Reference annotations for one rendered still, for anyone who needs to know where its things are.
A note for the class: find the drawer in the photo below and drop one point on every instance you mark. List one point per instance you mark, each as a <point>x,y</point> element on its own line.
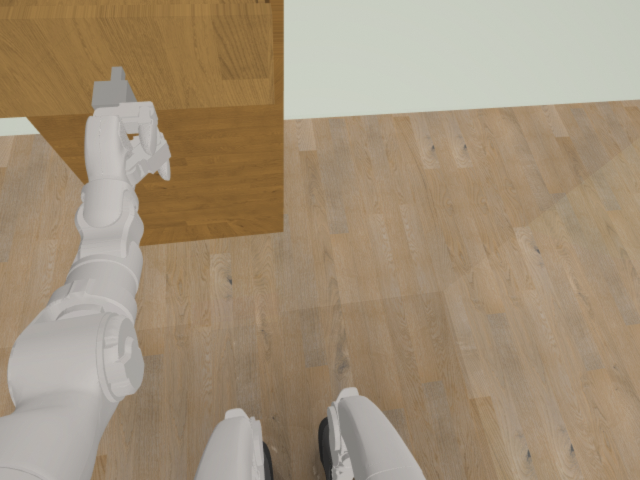
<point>178,54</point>

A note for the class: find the handle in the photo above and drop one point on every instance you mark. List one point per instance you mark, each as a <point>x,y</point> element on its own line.
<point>111,93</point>

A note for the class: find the right robot thigh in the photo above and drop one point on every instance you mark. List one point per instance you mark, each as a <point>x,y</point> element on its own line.
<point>376,450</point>

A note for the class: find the robot left hand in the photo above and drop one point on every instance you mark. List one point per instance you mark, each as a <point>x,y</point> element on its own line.
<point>109,154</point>

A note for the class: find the left robot forearm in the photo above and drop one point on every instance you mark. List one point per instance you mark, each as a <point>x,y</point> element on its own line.
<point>105,274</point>

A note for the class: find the cabinet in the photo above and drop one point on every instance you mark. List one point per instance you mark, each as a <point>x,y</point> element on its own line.
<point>226,164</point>

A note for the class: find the left robot upper arm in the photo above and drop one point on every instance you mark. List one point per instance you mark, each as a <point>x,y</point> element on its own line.
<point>68,377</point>

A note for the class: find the right robot shin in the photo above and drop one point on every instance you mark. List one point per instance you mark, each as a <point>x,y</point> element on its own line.
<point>342,468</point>

